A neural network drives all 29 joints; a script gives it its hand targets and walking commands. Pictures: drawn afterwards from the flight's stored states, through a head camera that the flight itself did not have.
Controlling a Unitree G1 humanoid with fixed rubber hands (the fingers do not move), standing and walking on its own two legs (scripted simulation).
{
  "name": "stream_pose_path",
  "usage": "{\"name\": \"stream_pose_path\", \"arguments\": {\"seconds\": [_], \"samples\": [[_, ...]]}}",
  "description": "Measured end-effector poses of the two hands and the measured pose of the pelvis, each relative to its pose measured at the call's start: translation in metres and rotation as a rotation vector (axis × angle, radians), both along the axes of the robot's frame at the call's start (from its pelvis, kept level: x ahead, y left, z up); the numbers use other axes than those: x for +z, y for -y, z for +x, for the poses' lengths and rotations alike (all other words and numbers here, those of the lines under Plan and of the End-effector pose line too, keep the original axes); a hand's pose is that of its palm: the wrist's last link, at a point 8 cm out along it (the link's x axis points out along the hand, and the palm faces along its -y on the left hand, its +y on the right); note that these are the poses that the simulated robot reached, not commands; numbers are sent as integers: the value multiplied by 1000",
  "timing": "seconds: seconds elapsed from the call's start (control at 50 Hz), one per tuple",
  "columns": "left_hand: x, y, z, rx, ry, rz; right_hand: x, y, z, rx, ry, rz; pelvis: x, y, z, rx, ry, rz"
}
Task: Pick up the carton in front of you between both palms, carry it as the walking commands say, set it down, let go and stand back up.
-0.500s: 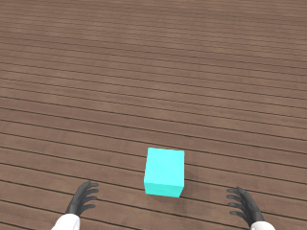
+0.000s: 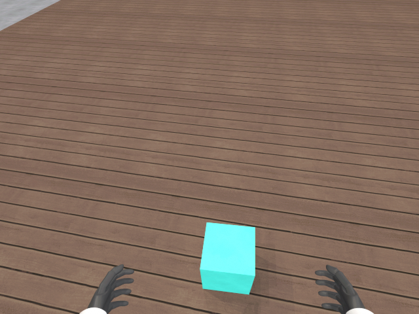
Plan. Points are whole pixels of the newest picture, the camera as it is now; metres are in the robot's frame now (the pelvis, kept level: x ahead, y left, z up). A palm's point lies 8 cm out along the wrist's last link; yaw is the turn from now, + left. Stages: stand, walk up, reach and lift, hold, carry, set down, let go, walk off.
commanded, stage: stand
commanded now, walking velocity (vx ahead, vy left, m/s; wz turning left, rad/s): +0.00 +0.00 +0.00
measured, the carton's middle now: (228, 258) +0.48 -0.04 -0.65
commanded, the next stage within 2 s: none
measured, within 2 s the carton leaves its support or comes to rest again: neither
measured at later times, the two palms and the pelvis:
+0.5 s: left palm out of the picture +0.14 +0.29 -0.08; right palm (374, 309) +0.17 -0.29 -0.09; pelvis +0.03 -0.01 +0.00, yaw +2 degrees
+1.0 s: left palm out of the picture +0.11 +0.30 -0.09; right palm out of the picture +0.14 -0.30 -0.09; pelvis +0.02 -0.01 +0.01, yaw +2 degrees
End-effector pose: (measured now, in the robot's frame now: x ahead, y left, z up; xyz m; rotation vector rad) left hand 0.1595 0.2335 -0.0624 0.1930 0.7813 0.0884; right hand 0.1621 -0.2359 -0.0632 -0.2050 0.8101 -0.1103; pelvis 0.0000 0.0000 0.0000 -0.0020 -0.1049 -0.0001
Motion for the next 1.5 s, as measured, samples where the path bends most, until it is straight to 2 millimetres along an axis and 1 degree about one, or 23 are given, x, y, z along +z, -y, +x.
{"name": "stream_pose_path", "arguments": {"seconds": [0.08,0.16,0.26,0.44,0.56,0.66,0.86,1.2,1.5], "samples": [[-11,-23,-11,30,-53,92,-5,17,0,9,13,-64,-3,3,2,9,-57,1],[-15,-45,-24,65,-105,148,-10,35,0,24,-14,-107,-3,5,7,16,-87,0],[-16,-59,-32,93,-151,184,-15,48,3,40,-50,-137,-2,8,13,24,-102,0],[-20,-57,-26,105,-180,186,-21,53,7,44,-88,-146,0,9,24,30,-100,1],[-21,-55,-23,111,-188,179,-24,54,4,37,-111,-147,1,10,27,30,-93,3],[-21,-57,-24,118,-198,180,-26,57,-2,31,-130,-151,2,10,28,30,-87,4],[-22,-63,-37,133,-234,188,-28,63,-15,26,-166,-163,4,11,23,31,-75,6],[-24,-66,-66,148,-293,190,-31,73,-38,22,-226,-174,8,13,9,33,-61,7],[-25,-69,-78,152,-317,194,-32,78,-52,16,-259,-180,9,14,1,34,-53,7]]}}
